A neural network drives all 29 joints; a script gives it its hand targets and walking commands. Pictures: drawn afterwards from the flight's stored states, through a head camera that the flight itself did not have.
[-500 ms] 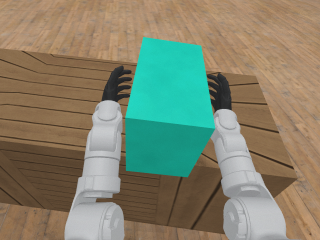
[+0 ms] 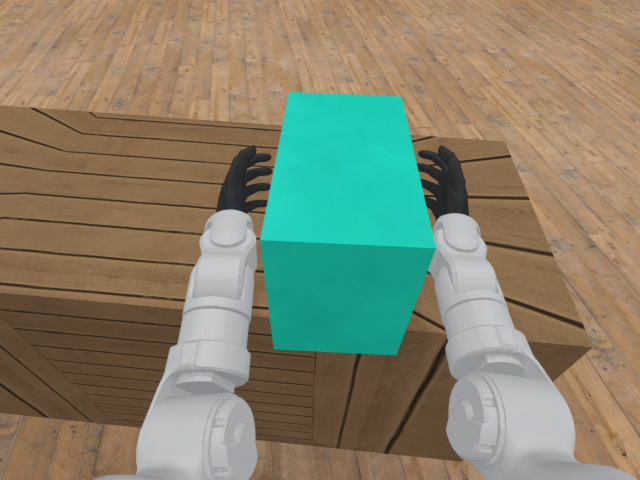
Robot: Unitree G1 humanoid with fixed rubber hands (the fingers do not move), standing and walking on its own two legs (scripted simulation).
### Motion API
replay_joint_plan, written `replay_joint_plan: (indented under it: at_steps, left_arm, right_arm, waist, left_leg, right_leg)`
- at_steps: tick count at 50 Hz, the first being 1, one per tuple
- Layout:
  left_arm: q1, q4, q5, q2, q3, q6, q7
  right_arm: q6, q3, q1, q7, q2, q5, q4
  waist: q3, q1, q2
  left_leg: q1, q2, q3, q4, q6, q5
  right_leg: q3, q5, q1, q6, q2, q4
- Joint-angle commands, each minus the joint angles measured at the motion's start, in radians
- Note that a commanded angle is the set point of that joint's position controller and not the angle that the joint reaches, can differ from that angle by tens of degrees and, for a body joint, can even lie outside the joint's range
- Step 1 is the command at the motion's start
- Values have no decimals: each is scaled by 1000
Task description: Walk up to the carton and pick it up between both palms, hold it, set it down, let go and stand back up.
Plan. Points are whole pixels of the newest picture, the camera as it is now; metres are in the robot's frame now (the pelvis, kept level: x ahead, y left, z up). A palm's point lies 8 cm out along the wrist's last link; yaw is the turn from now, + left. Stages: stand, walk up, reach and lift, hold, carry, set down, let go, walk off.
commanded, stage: set down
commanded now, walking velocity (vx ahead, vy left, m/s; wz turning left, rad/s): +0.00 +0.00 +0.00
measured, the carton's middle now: (340, 217) +0.46 -0.08 +0.08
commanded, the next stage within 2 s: none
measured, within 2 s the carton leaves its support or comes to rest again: neither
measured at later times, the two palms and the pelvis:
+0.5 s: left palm (248, 211) +0.43 +0.05 +0.13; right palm (455, 206) +0.40 -0.22 +0.14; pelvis +0.00 -0.01 +0.00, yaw +0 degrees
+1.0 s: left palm (261, 206) +0.45 +0.03 +0.12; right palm (459, 203) +0.42 -0.23 +0.13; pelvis +0.01 -0.01 +0.00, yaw -2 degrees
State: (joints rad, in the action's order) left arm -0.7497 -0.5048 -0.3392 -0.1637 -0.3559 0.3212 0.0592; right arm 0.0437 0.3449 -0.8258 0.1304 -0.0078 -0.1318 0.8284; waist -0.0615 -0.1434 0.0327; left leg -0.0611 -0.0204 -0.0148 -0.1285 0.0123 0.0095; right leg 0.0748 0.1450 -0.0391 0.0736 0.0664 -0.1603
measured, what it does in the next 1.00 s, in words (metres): stands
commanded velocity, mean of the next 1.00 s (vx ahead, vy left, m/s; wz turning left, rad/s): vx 0.00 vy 0.00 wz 0.00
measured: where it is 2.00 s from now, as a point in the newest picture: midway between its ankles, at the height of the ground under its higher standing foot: outside the picture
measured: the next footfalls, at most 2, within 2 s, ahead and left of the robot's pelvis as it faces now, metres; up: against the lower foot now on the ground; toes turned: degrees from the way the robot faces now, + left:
none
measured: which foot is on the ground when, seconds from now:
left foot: down 0.00-1.00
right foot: down 0.00-1.00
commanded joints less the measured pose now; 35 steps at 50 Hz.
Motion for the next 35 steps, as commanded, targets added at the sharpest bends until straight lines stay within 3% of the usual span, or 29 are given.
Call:
replay_joint_plan:
  at_steps: [1, 17, 35]
  left_arm:
    - [-586, 23, 45, -323, 239, -69, -87]
    - [-669, -103, 32, -298, 162, -156, -75]
    - [-725, -175, 6, -293, 108, -236, -65]
  right_arm:
    - [-40, -201, -565, -128, -393, -25, -85]
    - [-30, -85, -594, -165, -415, -137, -11]
    - [-44, -25, -596, -191, -457, -226, 19]
  waist:
    - [496, 15, 10]
    - [546, 3, 1]
    - [652, 6, -14]
  left_leg:
    - [176, 38, 96, -17, 53, 20]
    - [144, 47, 100, -16, 53, 20]
    - [111, 46, 97, -7, 62, -37]
  right_leg:
    - [-37, -554, -34, -158, -80, -58]
    - [-37, -508, 33, -164, -76, -58]
    - [-47, -657, 31, -175, -73, -91]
